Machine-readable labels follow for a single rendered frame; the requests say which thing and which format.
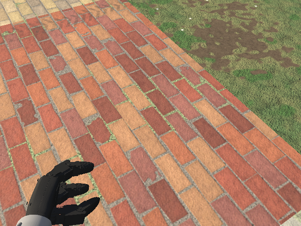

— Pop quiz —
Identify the left robot hand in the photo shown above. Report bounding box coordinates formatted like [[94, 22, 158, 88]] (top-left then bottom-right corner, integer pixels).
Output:
[[25, 159, 100, 226]]

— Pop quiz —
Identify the robot left forearm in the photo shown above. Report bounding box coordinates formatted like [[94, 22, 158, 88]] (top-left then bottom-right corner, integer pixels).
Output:
[[16, 215, 52, 226]]

